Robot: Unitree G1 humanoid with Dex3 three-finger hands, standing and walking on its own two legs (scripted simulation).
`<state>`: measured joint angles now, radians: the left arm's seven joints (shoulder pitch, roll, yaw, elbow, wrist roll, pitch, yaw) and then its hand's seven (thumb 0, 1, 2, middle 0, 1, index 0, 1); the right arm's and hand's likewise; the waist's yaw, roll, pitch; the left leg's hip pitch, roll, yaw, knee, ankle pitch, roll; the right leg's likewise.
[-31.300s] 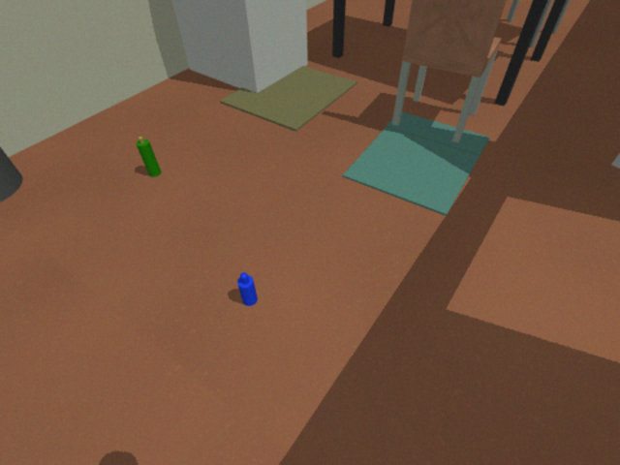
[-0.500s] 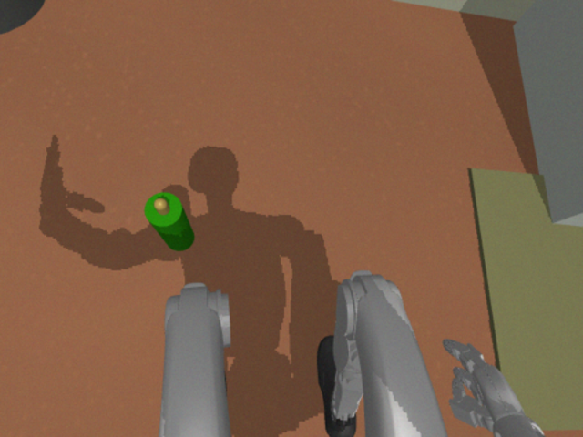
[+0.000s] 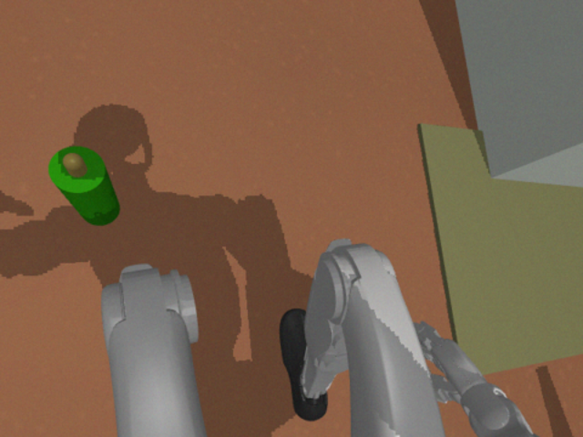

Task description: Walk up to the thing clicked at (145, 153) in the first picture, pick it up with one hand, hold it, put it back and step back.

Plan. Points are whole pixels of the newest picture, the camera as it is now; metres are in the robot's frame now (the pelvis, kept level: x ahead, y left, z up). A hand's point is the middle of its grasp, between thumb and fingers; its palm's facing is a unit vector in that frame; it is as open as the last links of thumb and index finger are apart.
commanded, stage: approach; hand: left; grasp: from the side
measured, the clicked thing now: (88, 188) +0.46 +0.24 -0.21
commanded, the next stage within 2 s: close in in 0.08 s
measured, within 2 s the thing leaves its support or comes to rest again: neither
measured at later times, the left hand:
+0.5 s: hand (56, 209) +0.42 +0.27 -0.19, palm faces +0.16 -0.99 +0.04, open 17.6 cm
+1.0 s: hand (86, 208) +0.43 +0.24 -0.21, palm faces +0.17 -0.99 +0.00, open 17.1 cm
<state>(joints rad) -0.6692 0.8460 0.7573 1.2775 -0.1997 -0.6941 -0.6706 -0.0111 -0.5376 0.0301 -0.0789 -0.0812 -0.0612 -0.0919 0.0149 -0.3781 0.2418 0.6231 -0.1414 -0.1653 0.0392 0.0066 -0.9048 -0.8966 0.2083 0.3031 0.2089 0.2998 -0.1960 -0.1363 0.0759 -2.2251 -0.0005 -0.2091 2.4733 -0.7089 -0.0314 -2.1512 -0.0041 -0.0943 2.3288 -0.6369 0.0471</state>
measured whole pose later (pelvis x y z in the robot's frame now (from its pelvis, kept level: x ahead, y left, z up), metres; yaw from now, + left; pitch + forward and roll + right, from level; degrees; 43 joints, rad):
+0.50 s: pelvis -0.01 +0.01 -0.04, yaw -4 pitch +14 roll -15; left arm -0.64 0.79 0.62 1.41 -0.11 -1.02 -0.31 -0.01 -0.58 0.02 -0.08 -0.08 -0.07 -0.08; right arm -0.13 -0.39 0.43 0.58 -0.30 -0.06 0.12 0.00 -0.94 -0.90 0.21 0.30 0.21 0.30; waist -0.26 -0.23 0.24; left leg -2.21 -0.01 -0.32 2.64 -0.70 -0.03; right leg -2.10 0.04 -0.17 2.40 -0.59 0.06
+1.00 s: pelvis -0.02 +0.02 -0.04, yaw -6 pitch +13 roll -18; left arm -0.64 0.79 0.49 1.46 -0.05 -1.13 -0.06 -0.01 -0.47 0.10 -0.08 -0.08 -0.07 -0.08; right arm -0.15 -0.39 0.49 0.56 -0.37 0.00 0.15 0.00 -0.92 -0.90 0.21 0.30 0.21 0.30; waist -0.28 -0.26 0.29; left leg -2.21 -0.01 -0.36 2.66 -0.71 -0.01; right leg -2.07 0.05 -0.20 2.38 -0.58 0.07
